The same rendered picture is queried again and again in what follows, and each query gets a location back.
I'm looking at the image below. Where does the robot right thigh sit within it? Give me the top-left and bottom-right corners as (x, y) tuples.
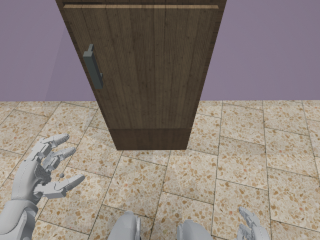
(177, 222), (214, 240)

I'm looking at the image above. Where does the robot left hand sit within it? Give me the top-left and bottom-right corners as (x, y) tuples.
(11, 133), (85, 205)

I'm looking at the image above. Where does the cupboard door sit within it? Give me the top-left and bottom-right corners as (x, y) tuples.
(63, 4), (219, 129)

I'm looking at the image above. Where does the robot right hand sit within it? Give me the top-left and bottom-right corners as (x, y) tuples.
(234, 206), (271, 240)

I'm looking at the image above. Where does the robot right shin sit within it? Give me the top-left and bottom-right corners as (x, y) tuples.
(184, 219), (194, 223)

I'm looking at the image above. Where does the handle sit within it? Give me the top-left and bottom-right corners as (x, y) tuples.
(83, 44), (104, 89)

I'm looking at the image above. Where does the robot left forearm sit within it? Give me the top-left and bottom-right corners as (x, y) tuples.
(0, 199), (39, 240)

